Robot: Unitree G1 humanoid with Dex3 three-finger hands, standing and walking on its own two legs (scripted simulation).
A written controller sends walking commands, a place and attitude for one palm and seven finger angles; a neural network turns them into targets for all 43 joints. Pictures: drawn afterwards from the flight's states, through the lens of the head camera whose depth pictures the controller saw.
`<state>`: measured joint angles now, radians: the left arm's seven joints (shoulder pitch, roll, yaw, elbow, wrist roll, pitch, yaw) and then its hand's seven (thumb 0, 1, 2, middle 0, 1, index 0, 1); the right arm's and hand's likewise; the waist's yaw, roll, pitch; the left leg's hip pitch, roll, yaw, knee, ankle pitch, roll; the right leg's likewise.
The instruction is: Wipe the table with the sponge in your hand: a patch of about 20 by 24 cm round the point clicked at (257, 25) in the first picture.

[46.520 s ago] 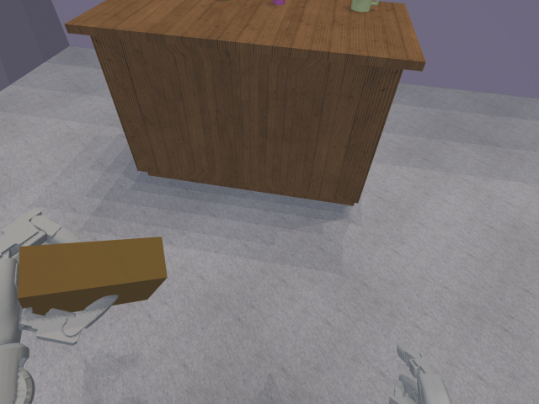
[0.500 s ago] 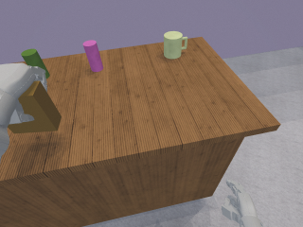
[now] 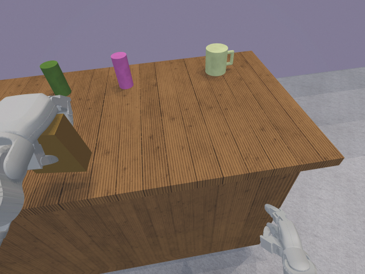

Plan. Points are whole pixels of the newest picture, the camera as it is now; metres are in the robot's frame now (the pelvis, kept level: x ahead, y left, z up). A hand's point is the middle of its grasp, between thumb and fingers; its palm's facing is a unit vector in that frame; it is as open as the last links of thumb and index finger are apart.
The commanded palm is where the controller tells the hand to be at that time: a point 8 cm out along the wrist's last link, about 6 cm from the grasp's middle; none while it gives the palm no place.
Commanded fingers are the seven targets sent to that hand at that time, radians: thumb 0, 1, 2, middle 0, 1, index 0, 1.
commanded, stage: bring the sponge back beside the body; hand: left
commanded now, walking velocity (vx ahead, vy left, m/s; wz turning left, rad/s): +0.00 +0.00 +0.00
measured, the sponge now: (54, 152) +0.25 +0.33 +0.15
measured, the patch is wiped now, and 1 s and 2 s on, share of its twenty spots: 1.00 1.00 1.00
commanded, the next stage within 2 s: step back with the hand held close in 1.10 s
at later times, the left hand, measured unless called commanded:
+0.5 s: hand (50, 156) +0.20 +0.27 +0.21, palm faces +0.23 -0.03 -0.97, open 9.0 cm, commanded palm +0.15 +0.27 +0.27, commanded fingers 0.00 0.10 1.30 -1.20 -1.60 -1.20 -1.60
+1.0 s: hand (60, 164) +0.19 +0.24 +0.21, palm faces +0.32 -0.09 -0.94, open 9.0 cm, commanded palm +0.13 +0.23 +0.26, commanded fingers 0.00 0.10 1.30 -1.20 -1.60 -1.20 -1.60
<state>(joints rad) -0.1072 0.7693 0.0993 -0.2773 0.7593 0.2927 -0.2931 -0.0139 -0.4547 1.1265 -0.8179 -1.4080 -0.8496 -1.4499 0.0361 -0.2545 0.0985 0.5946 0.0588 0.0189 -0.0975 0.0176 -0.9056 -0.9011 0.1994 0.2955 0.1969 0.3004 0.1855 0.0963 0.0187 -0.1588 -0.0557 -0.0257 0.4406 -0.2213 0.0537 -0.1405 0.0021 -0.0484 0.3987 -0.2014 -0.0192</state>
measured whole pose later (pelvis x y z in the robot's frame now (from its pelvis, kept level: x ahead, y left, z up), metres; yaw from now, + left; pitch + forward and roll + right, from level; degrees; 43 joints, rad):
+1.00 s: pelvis -0.03 -0.05 -0.01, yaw -3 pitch -7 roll +1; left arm 0.09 0.66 0.13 -0.41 0.69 0.43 -0.12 -0.01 -0.45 1.12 -0.82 -1.41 -0.85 -1.45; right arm 0.03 -0.26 0.08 0.61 0.07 0.02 -0.10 0.02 -0.90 -0.90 0.20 0.30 0.20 0.30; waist 0.16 0.13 -0.02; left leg -0.16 0.01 -0.01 0.51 -0.23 -0.02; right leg -0.18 0.07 -0.03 0.50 -0.21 -0.08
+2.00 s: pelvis -0.10 -0.04 -0.03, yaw +0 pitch +1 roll +0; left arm 0.35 0.49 0.54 -0.72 -0.09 -0.18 0.14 -0.02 -0.46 1.12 -0.82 -1.41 -0.85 -1.45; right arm 0.16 -0.23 0.01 0.55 0.04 -0.06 -0.05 0.02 -0.91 -0.90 0.20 0.30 0.20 0.30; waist -0.01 -0.01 0.00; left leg -0.42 -0.02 0.01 0.71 -0.31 0.02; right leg -0.50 0.02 -0.07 0.64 -0.19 -0.04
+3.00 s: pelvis -0.34 -0.11 -0.01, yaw -1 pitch +0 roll +0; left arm 0.29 0.50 0.50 -0.64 -0.07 -0.17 0.14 -0.02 -0.46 1.12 -0.83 -1.41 -0.86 -1.45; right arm 0.27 -0.23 -0.02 0.63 0.04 -0.08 -0.04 0.02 -0.91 -0.90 0.20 0.30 0.19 0.30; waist -0.02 0.01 -0.05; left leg -0.32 0.06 0.00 0.60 -0.30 0.01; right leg -0.48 0.06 -0.04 0.95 -0.45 0.00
